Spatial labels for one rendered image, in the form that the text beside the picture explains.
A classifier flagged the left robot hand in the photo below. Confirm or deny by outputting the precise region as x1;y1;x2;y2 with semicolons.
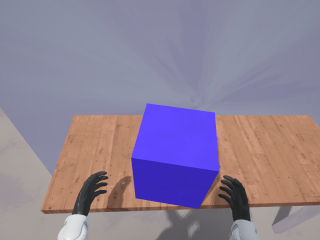
72;171;108;217

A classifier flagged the robot left forearm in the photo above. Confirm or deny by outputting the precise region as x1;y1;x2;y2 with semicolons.
57;214;90;240

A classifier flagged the right robot hand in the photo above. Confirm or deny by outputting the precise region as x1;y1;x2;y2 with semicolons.
218;175;251;222

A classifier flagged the carton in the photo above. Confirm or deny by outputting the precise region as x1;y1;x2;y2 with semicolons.
131;103;219;209

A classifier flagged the robot right forearm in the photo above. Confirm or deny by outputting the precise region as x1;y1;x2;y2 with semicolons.
230;219;260;240

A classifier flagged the table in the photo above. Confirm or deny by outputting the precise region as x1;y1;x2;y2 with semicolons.
40;115;320;234

